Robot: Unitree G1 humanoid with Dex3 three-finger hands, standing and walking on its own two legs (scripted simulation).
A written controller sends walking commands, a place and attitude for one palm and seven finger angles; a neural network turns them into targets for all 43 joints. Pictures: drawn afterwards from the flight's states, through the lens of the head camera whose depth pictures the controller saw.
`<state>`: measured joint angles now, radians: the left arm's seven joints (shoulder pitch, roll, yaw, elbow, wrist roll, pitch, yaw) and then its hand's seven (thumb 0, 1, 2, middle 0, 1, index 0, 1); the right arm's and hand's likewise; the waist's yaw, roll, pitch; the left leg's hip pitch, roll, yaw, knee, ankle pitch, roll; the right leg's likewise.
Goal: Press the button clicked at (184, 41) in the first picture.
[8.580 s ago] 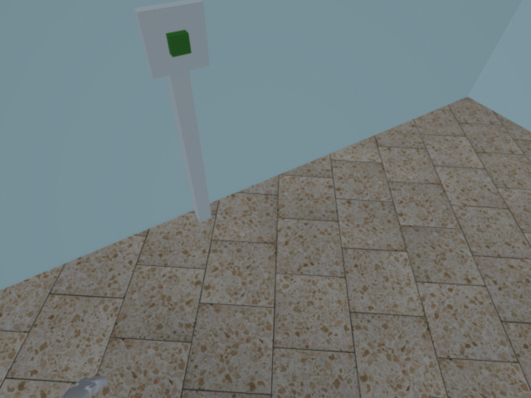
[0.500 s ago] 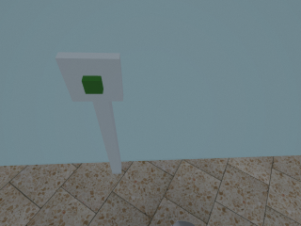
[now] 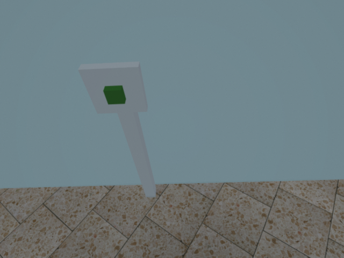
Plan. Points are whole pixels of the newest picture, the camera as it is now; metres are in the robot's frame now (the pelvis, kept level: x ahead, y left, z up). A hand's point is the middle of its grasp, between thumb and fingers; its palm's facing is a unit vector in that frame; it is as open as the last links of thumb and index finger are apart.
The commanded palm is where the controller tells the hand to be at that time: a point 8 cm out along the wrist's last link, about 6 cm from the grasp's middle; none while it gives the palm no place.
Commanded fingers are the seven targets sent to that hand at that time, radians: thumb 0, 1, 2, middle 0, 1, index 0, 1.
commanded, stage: come to a stop and stand still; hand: left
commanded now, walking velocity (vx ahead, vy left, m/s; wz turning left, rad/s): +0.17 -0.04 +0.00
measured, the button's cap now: (115, 94) +0.55 +0.24 +0.07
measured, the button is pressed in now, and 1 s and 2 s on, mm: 0 0 0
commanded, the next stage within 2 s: look again from close up in 0.88 s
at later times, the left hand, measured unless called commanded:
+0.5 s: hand out of the picture +0.01 +0.22 -0.18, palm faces -0.02 -0.98 -0.18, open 7.4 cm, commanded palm none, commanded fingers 0.00 0.90 0.90 -0.20 -0.30 -0.20 -0.30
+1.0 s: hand out of the picture +0.05 +0.20 -0.18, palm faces +0.04 -0.97 -0.24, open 7.3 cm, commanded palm none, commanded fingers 0.00 0.90 0.90 -0.20 -0.30 -0.20 -0.30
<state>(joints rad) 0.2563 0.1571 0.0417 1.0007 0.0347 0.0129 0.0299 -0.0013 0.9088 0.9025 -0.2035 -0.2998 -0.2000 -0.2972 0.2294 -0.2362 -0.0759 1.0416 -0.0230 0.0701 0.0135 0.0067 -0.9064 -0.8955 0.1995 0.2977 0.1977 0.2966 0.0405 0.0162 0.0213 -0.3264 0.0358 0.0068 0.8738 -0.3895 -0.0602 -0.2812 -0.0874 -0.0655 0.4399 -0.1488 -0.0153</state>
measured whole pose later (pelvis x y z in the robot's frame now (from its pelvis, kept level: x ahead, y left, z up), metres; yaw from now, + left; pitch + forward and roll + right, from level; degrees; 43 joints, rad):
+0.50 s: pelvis +0.01 +0.04 +0.00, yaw -2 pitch +0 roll +0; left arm 0.28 0.17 0.04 1.10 0.01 0.04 0.01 0.00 0.91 0.90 -0.20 -0.30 -0.19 -0.30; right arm 0.41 -0.07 0.00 1.13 -0.02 -0.02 -0.05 0.01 -0.90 -0.89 0.20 0.30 0.20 0.30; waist -0.03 -0.03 0.04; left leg -0.09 0.01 0.07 0.36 -0.28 0.01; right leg -0.36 -0.04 -0.04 0.71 -0.33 0.04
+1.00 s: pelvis +0.01 +0.02 -0.01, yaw -1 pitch -1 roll +0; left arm 0.20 0.16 0.02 1.09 0.01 0.01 0.05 0.00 0.93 0.90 -0.20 -0.30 -0.20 -0.30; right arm 0.22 -0.17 -0.04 1.10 -0.01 0.01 -0.03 0.01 -0.92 -0.90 0.20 0.30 0.20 0.30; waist 0.01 0.02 0.05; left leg -0.16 0.05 0.08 0.49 -0.30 -0.03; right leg -0.23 -0.02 -0.10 0.50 -0.25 -0.03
